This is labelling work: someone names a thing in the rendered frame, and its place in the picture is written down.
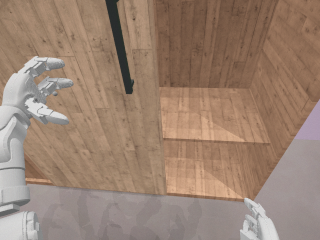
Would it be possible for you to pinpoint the handle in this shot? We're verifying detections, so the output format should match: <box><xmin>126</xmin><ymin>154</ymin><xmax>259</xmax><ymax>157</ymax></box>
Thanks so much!
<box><xmin>105</xmin><ymin>0</ymin><xmax>134</xmax><ymax>94</ymax></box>

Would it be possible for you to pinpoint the robot left upper arm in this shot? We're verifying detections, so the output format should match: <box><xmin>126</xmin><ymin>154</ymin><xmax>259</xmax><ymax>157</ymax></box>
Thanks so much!
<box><xmin>0</xmin><ymin>211</ymin><xmax>44</xmax><ymax>240</ymax></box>

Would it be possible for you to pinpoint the left robot forearm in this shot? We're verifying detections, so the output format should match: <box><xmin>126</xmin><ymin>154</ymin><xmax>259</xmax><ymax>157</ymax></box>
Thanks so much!
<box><xmin>0</xmin><ymin>105</ymin><xmax>31</xmax><ymax>217</ymax></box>

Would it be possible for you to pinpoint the robot right hand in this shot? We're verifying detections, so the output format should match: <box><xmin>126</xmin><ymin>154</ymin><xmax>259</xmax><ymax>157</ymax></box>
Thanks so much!
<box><xmin>240</xmin><ymin>198</ymin><xmax>280</xmax><ymax>240</ymax></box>

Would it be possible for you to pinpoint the robot left hand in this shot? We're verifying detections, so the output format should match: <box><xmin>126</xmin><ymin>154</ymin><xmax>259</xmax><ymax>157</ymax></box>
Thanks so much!
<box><xmin>1</xmin><ymin>56</ymin><xmax>74</xmax><ymax>125</ymax></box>

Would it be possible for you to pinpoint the wardrobe door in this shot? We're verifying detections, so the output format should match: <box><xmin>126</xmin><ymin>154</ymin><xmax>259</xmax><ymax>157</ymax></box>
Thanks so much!
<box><xmin>0</xmin><ymin>0</ymin><xmax>167</xmax><ymax>195</ymax></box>
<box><xmin>24</xmin><ymin>153</ymin><xmax>48</xmax><ymax>180</ymax></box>

